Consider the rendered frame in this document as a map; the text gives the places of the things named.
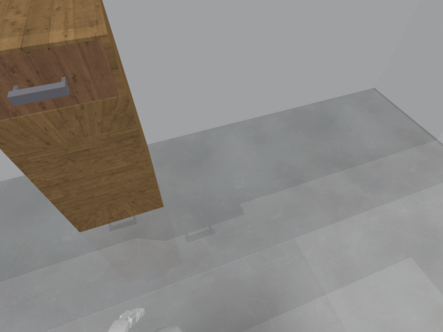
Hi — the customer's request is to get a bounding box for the handle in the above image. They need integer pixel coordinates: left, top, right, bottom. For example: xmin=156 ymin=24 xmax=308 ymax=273
xmin=7 ymin=77 xmax=69 ymax=106

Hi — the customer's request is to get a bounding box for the cabinet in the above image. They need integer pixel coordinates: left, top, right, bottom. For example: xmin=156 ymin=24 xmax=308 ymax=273
xmin=0 ymin=0 xmax=163 ymax=232

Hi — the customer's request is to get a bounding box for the left robot hand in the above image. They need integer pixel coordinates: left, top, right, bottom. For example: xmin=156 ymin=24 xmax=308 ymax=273
xmin=107 ymin=308 xmax=145 ymax=332

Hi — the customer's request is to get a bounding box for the drawer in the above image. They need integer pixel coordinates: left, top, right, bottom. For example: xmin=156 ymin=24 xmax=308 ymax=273
xmin=0 ymin=39 xmax=119 ymax=120

